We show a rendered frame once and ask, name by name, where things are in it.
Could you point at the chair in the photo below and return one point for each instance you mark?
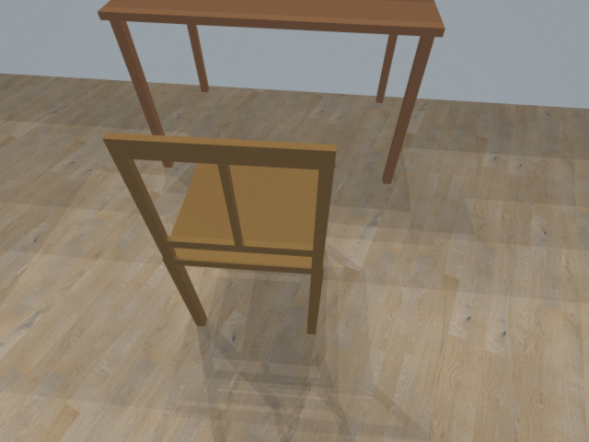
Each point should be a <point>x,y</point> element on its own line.
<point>251,205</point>

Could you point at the table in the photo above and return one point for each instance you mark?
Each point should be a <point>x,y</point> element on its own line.
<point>393,17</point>

